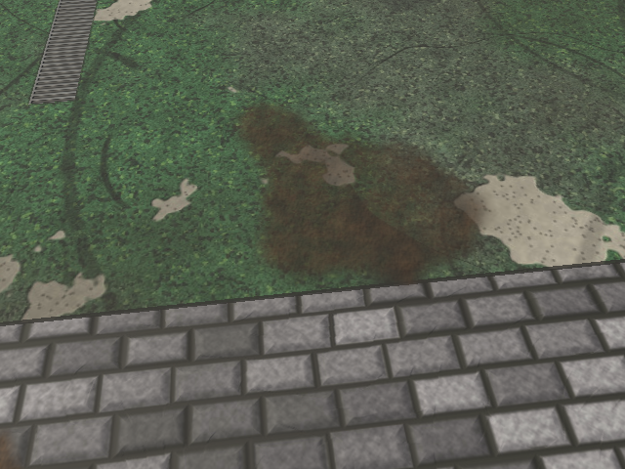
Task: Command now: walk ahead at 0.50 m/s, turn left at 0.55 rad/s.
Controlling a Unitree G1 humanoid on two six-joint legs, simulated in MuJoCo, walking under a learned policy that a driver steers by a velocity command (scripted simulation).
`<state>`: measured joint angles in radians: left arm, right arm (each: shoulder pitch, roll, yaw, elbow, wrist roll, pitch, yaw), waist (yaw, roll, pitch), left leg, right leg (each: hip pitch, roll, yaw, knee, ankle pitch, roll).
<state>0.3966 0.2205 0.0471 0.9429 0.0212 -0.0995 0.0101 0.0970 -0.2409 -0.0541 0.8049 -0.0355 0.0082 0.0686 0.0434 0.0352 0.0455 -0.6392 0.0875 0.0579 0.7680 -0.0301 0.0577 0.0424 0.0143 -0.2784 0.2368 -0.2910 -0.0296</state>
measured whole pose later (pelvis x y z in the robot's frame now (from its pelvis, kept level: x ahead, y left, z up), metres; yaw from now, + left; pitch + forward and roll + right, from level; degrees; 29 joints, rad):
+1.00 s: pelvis +0.29 +0.02 +0.00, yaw +34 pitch +0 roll +1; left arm 0.21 0.27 0.02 0.73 0.02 0.01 0.03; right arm 0.17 -0.33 -0.07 0.74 -0.01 0.08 0.02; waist 0.02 0.03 0.08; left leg -0.41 -0.08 -0.09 0.98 -0.45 -0.04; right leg -0.25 -0.03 -0.07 0.43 -0.18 -0.04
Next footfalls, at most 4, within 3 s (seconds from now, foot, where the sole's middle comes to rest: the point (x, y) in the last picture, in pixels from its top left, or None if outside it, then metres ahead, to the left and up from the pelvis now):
0.12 left None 0.22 0.10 -0.78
0.72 right None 0.41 -0.02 -0.78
1.14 left None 0.26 0.14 -0.78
1.38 right None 0.38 -0.04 -0.78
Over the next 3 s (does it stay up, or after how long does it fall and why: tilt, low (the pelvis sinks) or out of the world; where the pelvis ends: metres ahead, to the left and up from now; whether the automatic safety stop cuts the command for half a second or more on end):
stays up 0.29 0.02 0.00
